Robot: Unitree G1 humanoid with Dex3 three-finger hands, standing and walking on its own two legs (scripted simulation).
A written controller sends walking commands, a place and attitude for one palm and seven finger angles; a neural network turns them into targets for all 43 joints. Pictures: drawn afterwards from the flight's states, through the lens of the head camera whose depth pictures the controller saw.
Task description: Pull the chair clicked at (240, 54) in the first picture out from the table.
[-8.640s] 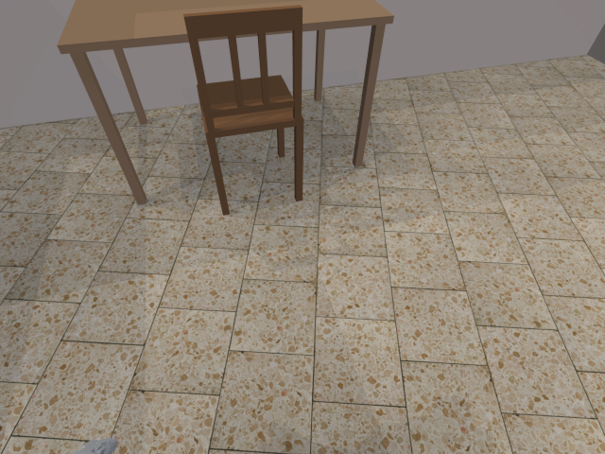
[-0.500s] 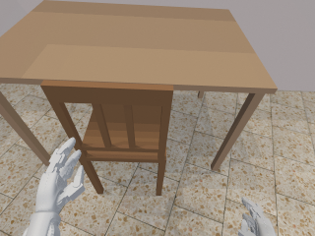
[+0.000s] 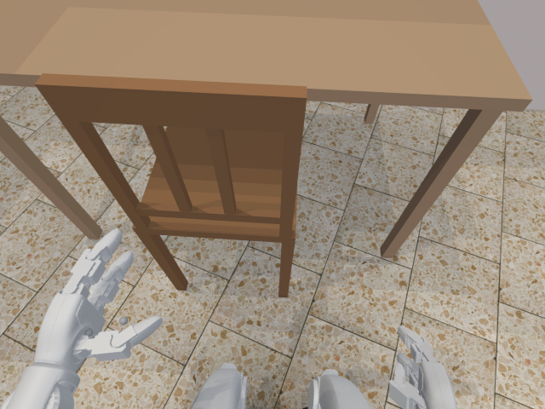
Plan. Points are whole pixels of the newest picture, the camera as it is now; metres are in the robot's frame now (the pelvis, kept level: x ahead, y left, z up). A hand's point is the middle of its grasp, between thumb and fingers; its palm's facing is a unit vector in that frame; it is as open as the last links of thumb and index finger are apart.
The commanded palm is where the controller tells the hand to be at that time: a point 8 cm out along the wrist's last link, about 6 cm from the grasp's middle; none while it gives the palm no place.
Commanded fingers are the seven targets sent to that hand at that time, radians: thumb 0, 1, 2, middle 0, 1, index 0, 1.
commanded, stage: raise the hand toward the chair's back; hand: left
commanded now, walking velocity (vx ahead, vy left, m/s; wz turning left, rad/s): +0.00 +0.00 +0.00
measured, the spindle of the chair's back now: (171, 171) +0.50 +0.22 -0.02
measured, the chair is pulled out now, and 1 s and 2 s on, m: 0.00 0.00 0.00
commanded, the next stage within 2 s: aim the fingers beside a spindle in 1.32 s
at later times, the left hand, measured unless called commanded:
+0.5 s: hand (101, 311) +0.23 +0.23 +0.05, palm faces -0.01 -1.00 -0.05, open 16.3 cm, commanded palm +0.21 +0.29 +0.05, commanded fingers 0.00 -0.50 0.30 -0.06 -0.08 -0.06 -0.08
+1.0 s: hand (93, 287) +0.26 +0.25 +0.06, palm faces -0.01 -1.00 -0.05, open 16.9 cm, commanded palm +0.24 +0.30 +0.06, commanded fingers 0.00 -0.50 0.30 -0.06 -0.08 -0.06 -0.08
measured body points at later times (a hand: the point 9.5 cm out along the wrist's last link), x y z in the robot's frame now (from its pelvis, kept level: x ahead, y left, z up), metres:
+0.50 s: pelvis +0.01 +0.03 +0.01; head +0.08 +0.05 +0.45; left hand +0.23 +0.28 +0.05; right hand +0.21 -0.20 -0.06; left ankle +0.02 +0.12 -0.64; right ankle +0.02 -0.09 -0.64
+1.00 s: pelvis +0.01 +0.04 +0.02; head +0.09 +0.06 +0.46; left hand +0.25 +0.30 +0.06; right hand +0.18 -0.21 -0.06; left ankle +0.02 +0.12 -0.64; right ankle +0.02 -0.09 -0.64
